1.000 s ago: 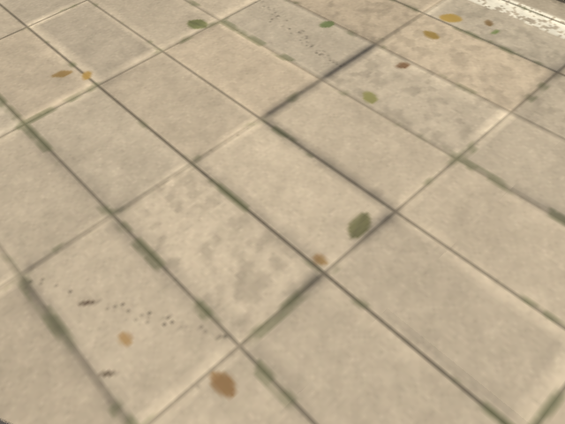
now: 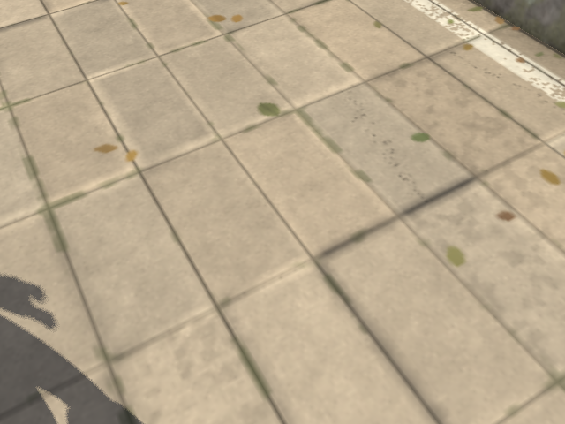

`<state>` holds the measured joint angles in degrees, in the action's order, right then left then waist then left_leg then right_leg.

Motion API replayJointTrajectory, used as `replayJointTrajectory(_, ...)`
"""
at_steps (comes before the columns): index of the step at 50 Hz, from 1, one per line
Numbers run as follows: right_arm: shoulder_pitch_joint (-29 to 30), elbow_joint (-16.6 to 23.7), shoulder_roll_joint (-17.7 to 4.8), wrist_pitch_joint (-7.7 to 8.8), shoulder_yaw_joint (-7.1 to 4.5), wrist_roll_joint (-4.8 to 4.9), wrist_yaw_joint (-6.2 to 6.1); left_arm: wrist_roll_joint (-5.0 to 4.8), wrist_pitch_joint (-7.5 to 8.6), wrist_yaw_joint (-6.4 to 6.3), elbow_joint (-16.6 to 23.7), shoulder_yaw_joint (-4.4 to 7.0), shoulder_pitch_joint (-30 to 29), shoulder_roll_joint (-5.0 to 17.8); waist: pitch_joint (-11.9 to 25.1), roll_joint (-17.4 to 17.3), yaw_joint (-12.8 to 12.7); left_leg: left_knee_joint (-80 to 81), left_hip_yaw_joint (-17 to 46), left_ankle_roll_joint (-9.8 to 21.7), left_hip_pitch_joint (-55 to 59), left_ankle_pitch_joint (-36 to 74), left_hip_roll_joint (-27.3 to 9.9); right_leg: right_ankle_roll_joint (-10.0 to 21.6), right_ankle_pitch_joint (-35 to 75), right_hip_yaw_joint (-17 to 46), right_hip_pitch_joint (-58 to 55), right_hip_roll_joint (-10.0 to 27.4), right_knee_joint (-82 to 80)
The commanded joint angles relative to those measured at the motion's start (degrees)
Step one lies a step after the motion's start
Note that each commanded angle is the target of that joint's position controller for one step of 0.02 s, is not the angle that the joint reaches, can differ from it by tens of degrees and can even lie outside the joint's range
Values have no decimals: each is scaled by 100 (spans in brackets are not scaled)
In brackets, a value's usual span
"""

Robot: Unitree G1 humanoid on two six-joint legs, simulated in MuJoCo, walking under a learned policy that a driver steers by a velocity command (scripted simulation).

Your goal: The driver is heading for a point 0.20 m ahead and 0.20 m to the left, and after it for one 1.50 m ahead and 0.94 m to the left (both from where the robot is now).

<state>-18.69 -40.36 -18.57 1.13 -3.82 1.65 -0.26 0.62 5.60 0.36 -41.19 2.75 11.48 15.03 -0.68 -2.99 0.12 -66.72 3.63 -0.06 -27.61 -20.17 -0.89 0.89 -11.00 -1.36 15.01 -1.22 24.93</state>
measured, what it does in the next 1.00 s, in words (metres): walks ahead, turning left: left foot, then right foot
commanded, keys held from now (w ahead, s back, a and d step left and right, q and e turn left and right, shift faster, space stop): w+q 0.62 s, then q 0.38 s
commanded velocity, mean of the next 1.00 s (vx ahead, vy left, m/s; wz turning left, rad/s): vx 0.40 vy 0.00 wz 0.59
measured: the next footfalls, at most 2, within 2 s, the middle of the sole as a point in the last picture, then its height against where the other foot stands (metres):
left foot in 0.34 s outside the picture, level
right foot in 0.80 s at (273, 358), level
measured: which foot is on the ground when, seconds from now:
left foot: up 0.00-0.32, down 0.34-0.82, up 0.84-1.00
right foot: down 0.00-0.36, up 0.38-0.78, down 0.80-1.00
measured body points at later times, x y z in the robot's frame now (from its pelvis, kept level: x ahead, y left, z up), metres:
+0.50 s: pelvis +0.26 +0.08 -0.01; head +0.30 +0.10 +0.44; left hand +0.30 +0.39 -0.12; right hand +0.49 -0.14 -0.09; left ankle +0.29 +0.16 -0.74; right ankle +0.26 -0.10 -0.65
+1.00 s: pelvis +0.49 +0.11 -0.01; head +0.53 +0.13 +0.44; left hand +0.50 +0.42 -0.10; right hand +0.76 -0.08 -0.11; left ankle +0.39 +0.19 -0.66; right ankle +0.63 +0.06 -0.74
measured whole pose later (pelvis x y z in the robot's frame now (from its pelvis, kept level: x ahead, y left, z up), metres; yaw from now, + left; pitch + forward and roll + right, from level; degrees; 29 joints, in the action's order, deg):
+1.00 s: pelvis +0.49 +0.11 -0.01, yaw +37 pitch +1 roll -1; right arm -15.3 -36.8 -19.5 -3.8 -4.5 1.2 -2.4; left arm 1.5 1.8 -0.4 -40.1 2.0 4.3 14.1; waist -4.6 -1.9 1.2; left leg -66.3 3.2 -4.3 -29.2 -27.2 0.1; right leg 1.6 -6.4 -3.1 20.8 0.0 26.2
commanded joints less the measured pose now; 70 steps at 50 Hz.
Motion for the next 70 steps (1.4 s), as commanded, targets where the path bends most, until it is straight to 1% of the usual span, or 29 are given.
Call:
replayJointTrajectory(1, 237, 608, -232, 13, -83, 5, 64, -21, 89, -20, 125, 188, 135, 638, -64, 982, -123, 147, 206, -85, -1303, 379, -529, 945, 622, 1331, -962, 1546, -1432)
replayJointTrajectory(8, 1214, 921, -35, 78, 41, -37, 238, -66, 51, -56, -194, 301, 259, 1076, -243, 589, -357, 2173, -144, -30, -1133, 2028, -486, 863, 1567, -5, -1123, 1484, -1600)
replayJointTrajectory(13, 1821, 1237, -146, 79, 15, -22, 379, -197, -86, -64, -430, 374, 590, 1334, -385, 607, -421, 2981, -539, 309, -906, 1659, -270, 642, 2481, -487, -1799, 1679, -1229)
replayJointTrajectory(15, 1524, 1245, -365, 36, -98, -66, 380, -240, -155, -103, -433, 435, 596, 1529, -52, 805, -139, 3045, -873, 554, -184, 1071, 113, 517, 4423, -730, -1984, 1665, -401)
replayJointTrajectory(17, -63, 862, -874, -38, -403, -45, 272, -243, -198, -148, -385, 399, 562, 1467, 794, 619, 754, 3479, -879, 956, 2178, 1339, 500, 245, 4760, -1002, -1119, 1373, 1786)
replayJointTrajectory(18, -652, 735, -1393, -100, -538, -4, 140, -10, -156, -132, -208, 227, 822, 951, 1304, -476, 745, 3556, 1022, 1483, 4091, 1266, -663, -43, 1325, -1034, 850, 883, 3791)
replayJointTrajectory(19, -405, 949, -1626, -9, -497, -1, 167, 30, 20, -52, 73, 58, 979, 639, 2217, -1297, 340, 4578, 4286, 2496, 5166, 146, -1836, -232, -2309, 81, 2490, -170, 5392)
replayJointTrajectory(20, -404, 961, -1111, 70, -357, -38, 215, -158, 159, 27, 147, 198, 365, 1201, 2022, -505, 709, 4938, 4021, 2192, 4964, -249, -1742, -151, -1960, 805, 3052, 184, 5572)
replayJointTrajectory(21, -240, 898, -930, 135, -294, -71, 216, -280, 236, 55, 290, 175, 27, 1186, 1189, -300, 602, 4995, 3216, 1972, 4184, 23, -1536, -58, -1475, 675, 3188, 381, 5242)
replayJointTrajectory(22, 112, 891, -831, 170, -262, -76, 210, -182, 261, 5, 258, 147, -7, 1066, 693, 249, 309, 5023, 2618, 1790, 3296, 665, -1273, -71, -1079, 648, 2933, 607, 4695)
replayJointTrajectory(23, 396, 934, -675, 195, -212, -117, 195, -56, 229, -36, 212, 183, 48, 1106, 501, 206, 101, 5072, 2198, 1696, 2692, 1365, -1089, -116, -844, 665, 2557, 755, 4241)
replayJointTrajectory(27, 524, 862, -664, 246, -195, -134, 91, 54, 21, -49, 174, 152, 135, 901, 285, 70, -139, 5365, 1568, 1766, 1589, 2476, -805, -432, -361, 534, 1996, 739, 3454)
replayJointTrajectory(34, -81, 438, -904, 97, -288, -57, -93, 13, 77, 53, 563, 19, -1295, 615, 10, -144, 347, 4948, 1153, 1154, 1118, 2607, -313, -510, 1762, 392, 1183, 57, 832)
replayJointTrajectory(39, 108, 459, -712, -69, -276, -34, -195, 4, 115, 81, 485, 204, -821, 938, 343, -456, -19, 3655, 1921, 758, 1872, 2733, -343, -162, 1323, 639, 543, -22, 75)
replayJointTrajectory(40, 198, 537, -540, -67, -225, -37, -189, 72, 141, 39, 443, 248, -483, 1038, 618, -337, -210, 3005, 1765, 534, 1734, 2616, -38, 28, 1968, 658, -176, 232, -211)
replayJointTrajectory(41, 73, 685, -193, -58, -104, -148, -185, 169, 131, -17, 449, 305, 73, 1371, 1444, 480, -323, 1469, 1285, 249, 1016, 880, 379, 416, 3726, 1570, -1674, 1376, 145)
replayJointTrajectory(42, -1306, 579, -1, -63, -25, -62, -143, 192, 1, -7, 376, 319, 222, 1472, 2325, 2004, 211, -72, 874, -72, -424, -2538, 995, 1584, 4510, 3497, -3285, 2856, 308)
replayJointTrajectory(43, -1406, 415, -687, -114, -150, -10, -140, 0, -110, 12, 435, 299, 82, 1181, 2264, 1544, 130, -735, 819, -236, -820, -1939, 433, 1583, 2747, 3873, -2926, 2842, 5)
replayJointTrajectory(44, -614, 487, -969, -211, -254, 13, -170, -7, -186, -30, 566, 196, -161, 814, 1499, 1107, -105, -921, 579, -367, -1057, -1438, 264, 1306, 1899, 3003, -2293, 2380, -195)
replayJointTrajectory(45, -236, 555, -990, -322, -284, -4, -225, 34, -275, -54, 580, 126, -480, 673, 1062, 804, -71, -805, 395, -435, -1014, -1078, 108, 1118, 1404, 2395, -1608, 2056, -376)
replayJointTrajectory(48, -165, 660, -604, -505, -240, -34, -246, 111, -356, -109, 483, 146, -877, 765, 332, 1156, 146, -178, 13, -481, -295, -612, -77, 1066, 1119, 1205, -80, 1477, -915)
replayJointTrajectory(51, 27, 766, -384, -469, -169, -93, -223, 68, -349, -139, 333, 213, -796, 863, 536, 1096, 65, 551, -104, -462, -187, -373, -219, 1306, 1797, 851, -355, 1685, -968)
replayJointTrajectory(57, 486, 951, -445, -489, -147, -88, -45, -37, -493, -103, 211, 321, -918, 1139, 580, 1059, -41, 1912, -378, -254, 509, 157, -310, 1265, 1283, 315, -393, 1877, -1003)
replayJointTrajectory(62, 279, 898, -595, -489, -269, -124, 39, -217, -583, -72, -31, 335, -706, 1123, 544, 838, 154, 3811, -615, 244, 1627, 991, 6, 582, 629, -155, -286, 1708, -52)
replayJointTrajectory(63, 97, 894, -990, -474, -393, -129, -28, -130, -599, -47, -120, 271, -439, 849, 500, -90, 119, 4465, 342, 578, 2261, 2196, -546, 69, -209, -648, 410, 1236, 1031)
replayJointTrajectory(64, 219, 1090, -1666, -457, -509, -165, -120, 126, -591, -38, 199, 174, -540, 629, 369, -1700, -43, 4695, 2469, 1627, 2697, 3306, -1929, -547, -2412, -891, 2089, 274, 2619)
replayJointTrajectory(65, 86, 1116, -1422, -328, -445, -336, -73, 75, -565, -93, 285, 272, -1106, 904, 615, -989, 437, 4806, 2617, 2081, 2371, 3203, -2036, -537, -2705, 140, 2291, 142, 3719)
replayJointTrajectory(67, 601, 1075, -1110, -159, -356, -239, -63, -80, -593, -143, 167, 334, -890, 957, 491, -424, 87, 4728, 1745, 1522, 2227, 2715, -1460, -398, -1789, 442, 2347, 335, 3950)
replayJointTrajectory(70, 964, 1154, -818, -190, -210, -164, -139, -15, -598, -177, 47, 362, -670, 968, 657, -457, -94, 4622, 1343, 1312, 2046, 3282, -1139, -524, -1088, 402, 1946, 232, 4005)
Velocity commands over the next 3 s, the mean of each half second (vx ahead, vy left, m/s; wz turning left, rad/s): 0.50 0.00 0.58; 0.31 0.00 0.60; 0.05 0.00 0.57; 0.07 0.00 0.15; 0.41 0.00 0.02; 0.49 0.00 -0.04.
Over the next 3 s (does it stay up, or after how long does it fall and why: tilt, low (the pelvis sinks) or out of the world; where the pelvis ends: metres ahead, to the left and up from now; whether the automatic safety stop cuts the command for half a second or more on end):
stays up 0.83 0.60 0.00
